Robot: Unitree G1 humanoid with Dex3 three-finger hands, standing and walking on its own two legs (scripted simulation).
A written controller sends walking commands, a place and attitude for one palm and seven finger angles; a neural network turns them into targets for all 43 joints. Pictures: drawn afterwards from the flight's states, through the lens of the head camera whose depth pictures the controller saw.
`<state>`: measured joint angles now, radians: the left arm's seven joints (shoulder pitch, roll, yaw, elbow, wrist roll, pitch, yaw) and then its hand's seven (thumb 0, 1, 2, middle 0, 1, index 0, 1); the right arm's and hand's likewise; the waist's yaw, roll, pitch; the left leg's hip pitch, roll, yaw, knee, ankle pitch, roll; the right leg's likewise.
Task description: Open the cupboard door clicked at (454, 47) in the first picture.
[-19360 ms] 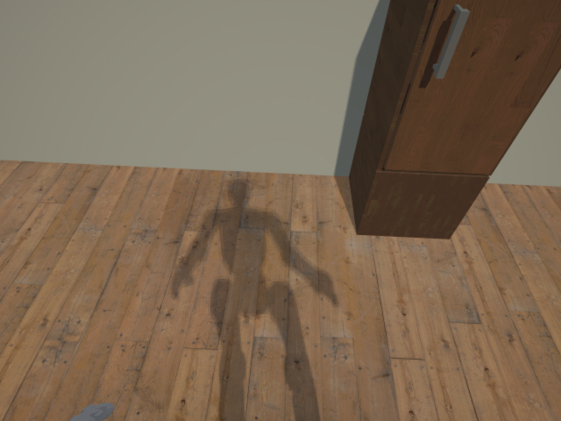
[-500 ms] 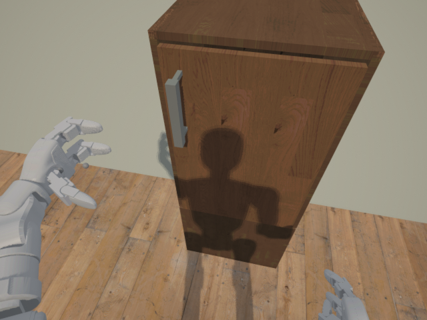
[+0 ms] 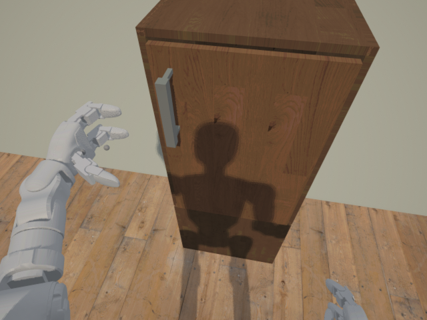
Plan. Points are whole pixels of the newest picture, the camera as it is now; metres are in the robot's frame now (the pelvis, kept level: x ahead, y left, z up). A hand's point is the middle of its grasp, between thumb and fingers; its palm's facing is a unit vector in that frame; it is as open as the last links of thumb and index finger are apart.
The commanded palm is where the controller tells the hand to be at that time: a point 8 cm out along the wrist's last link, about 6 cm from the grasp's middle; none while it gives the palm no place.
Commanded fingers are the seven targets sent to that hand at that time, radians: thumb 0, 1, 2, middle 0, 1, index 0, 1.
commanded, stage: move the hooked fingers beside the handle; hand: left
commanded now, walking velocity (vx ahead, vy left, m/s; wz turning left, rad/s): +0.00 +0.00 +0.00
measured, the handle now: (170, 110) +0.50 +0.12 +0.13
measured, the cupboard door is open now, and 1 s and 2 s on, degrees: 0 0 0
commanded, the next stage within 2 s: slide the fingers in behind the handle in 1.80 s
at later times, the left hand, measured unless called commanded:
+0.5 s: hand (124, 129) +0.43 +0.20 +0.14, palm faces -0.13 -0.99 +0.01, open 14.0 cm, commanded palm +0.42 +0.25 +0.14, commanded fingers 0.00 -0.50 0.30 -0.30 -1.20 -0.30 -1.20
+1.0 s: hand (142, 118) +0.48 +0.17 +0.13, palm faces -0.14 -0.99 +0.01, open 14.0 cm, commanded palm +0.45 +0.23 +0.13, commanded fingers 0.00 -0.50 0.30 -0.30 -1.20 -0.30 -1.20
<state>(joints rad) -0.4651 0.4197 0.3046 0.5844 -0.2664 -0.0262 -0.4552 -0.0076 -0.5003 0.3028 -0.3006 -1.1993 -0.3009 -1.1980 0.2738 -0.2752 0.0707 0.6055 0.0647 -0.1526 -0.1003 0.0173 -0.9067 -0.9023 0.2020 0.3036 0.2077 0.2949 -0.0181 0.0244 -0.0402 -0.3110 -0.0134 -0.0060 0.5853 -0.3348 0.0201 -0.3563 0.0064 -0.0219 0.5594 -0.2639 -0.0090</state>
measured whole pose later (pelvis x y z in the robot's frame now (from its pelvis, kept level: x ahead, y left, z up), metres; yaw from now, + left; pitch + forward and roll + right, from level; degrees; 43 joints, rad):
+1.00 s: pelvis +0.00 +0.00 -0.01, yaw -2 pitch +11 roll -1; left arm -0.84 0.48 0.35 1.06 -0.16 -0.20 -0.39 -0.01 -0.50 0.30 -0.30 -1.20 -0.30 -1.20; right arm 0.42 -0.29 0.04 0.64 0.04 -0.03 -0.05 0.01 -0.91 -0.90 0.20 0.30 0.21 0.29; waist -0.11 0.02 -0.07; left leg -0.50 0.00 0.03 0.69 -0.38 0.03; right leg -0.55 0.02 0.01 0.65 -0.28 0.00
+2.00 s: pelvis +0.00 +0.00 -0.01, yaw -2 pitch +10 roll -1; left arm -0.83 0.45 0.31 1.04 -0.17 -0.21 -0.35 -0.01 -0.50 0.30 -0.30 -1.20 -0.30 -1.20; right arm 0.40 -0.29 0.04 0.62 0.04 -0.03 -0.05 0.01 -0.91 -0.90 0.20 0.30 0.21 0.29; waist -0.10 0.02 -0.07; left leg -0.51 0.00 0.01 0.71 -0.38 0.02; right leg -0.56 0.02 -0.01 0.67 -0.29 -0.01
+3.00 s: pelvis -0.01 +0.00 -0.01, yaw -2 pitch +8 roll +0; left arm -0.80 0.30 0.22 0.96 -0.17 -0.20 -0.23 -0.01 -0.50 0.30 -0.30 -1.20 -0.30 -1.20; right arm 0.37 -0.27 0.03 0.64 0.04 -0.06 -0.04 0.01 -0.91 -0.90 0.20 0.30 0.21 0.29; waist -0.09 0.03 -0.06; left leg -0.46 0.00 0.02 0.69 -0.37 0.02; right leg -0.52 0.02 0.00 0.67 -0.29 -0.01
